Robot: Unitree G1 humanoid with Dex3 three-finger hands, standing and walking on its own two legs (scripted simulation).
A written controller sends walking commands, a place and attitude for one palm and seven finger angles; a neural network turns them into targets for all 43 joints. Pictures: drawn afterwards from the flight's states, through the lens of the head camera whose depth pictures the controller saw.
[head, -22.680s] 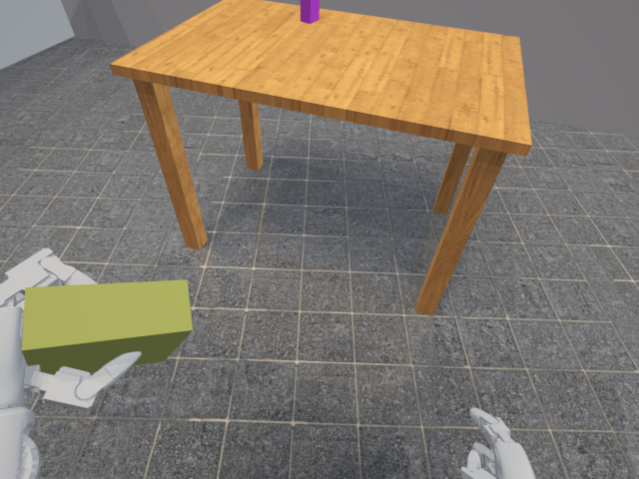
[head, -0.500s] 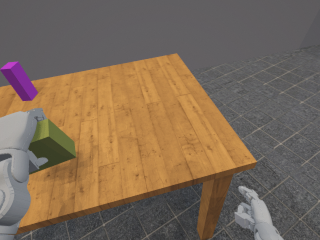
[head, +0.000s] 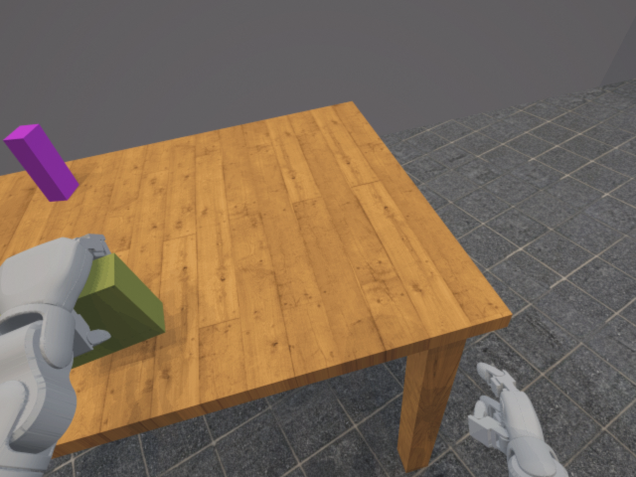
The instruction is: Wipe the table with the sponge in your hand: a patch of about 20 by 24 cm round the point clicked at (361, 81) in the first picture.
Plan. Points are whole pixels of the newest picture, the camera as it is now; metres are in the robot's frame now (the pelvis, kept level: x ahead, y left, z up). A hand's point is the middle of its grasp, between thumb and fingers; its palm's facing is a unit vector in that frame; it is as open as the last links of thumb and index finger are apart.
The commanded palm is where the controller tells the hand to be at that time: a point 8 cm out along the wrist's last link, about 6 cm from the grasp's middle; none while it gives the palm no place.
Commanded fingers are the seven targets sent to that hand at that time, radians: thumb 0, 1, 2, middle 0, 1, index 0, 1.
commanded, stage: lower the sponge onto the table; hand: left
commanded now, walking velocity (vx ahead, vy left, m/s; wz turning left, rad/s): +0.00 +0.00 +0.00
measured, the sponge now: (98, 322) +0.24 +0.32 +0.10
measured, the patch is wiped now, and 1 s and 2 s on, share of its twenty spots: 0.00 0.00 0.15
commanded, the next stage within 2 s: wipe forward along the first lane in 1.48 s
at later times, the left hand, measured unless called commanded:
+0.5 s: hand (122, 332) +0.23 +0.28 +0.11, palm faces -0.05 -0.09 -0.99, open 9.0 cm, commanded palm +0.20 +0.29 +0.19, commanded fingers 0.00 0.10 1.30 -1.20 -1.60 -1.20 -1.60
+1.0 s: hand (108, 322) +0.24 +0.30 +0.11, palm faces +0.02 -0.03 -1.00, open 9.0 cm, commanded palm +0.21 +0.30 +0.17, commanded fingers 0.00 0.10 1.30 -1.20 -1.60 -1.20 -1.60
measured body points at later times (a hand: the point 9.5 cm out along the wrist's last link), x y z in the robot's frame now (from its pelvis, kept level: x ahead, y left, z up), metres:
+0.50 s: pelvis +0.00 +0.00 +0.00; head -0.01 -0.05 +0.45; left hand +0.23 +0.28 +0.16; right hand +0.25 -0.21 -0.08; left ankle +0.03 +0.13 -0.74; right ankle +0.00 -0.11 -0.74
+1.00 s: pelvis +0.01 +0.00 +0.00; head +0.00 -0.03 +0.45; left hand +0.23 +0.30 +0.16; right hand +0.25 -0.20 -0.09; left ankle +0.03 +0.13 -0.74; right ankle +0.00 -0.11 -0.74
